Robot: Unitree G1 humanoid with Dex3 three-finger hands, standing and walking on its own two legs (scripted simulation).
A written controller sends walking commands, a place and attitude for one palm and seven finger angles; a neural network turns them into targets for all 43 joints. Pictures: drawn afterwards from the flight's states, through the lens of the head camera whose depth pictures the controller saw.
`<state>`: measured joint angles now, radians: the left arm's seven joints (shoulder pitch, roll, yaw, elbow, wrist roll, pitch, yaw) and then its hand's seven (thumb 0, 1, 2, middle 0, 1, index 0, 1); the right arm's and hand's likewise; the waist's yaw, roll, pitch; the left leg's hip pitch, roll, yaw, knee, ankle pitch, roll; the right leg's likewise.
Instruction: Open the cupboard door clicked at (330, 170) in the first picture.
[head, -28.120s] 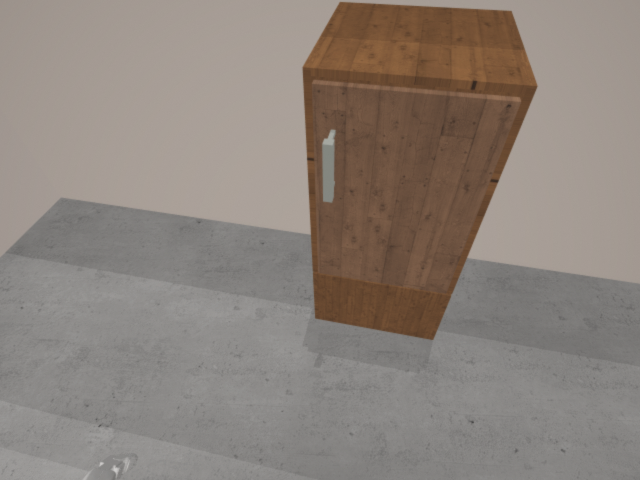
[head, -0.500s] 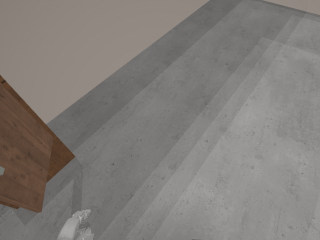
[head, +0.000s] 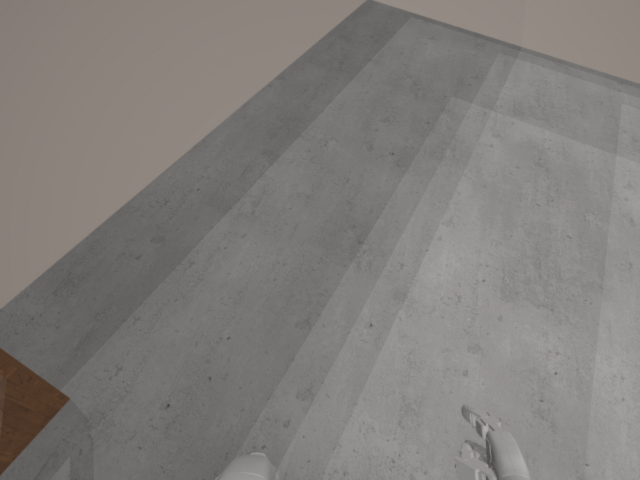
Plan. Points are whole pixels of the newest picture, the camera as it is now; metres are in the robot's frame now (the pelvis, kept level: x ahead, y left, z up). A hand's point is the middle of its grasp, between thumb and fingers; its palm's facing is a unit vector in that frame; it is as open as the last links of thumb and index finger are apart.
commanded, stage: walk to a spot facing it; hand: left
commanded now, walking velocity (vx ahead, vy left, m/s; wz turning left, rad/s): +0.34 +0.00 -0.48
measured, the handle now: out of the picture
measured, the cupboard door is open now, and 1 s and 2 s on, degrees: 48 48 48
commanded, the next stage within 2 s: turn to face it in 1.10 s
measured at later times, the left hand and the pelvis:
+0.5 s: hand (300, 283) +0.44 +0.08 -0.14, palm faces -0.31 -0.93 -0.20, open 7.4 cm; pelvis +0.22 -0.04 +0.00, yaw -14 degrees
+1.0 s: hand (292, 298) +0.42 +0.09 -0.17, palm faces -0.22 -0.97 -0.14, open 7.4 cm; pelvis +0.46 -0.09 +0.00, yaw -19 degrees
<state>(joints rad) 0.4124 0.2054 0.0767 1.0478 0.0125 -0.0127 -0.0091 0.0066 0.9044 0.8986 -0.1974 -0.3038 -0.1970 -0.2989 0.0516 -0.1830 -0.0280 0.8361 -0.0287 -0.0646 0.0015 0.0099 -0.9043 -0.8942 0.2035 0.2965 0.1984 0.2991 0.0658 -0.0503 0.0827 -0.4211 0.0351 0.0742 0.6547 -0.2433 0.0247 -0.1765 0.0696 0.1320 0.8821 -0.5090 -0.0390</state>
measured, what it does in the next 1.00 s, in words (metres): walks ahead, turning right: right foot, then left foot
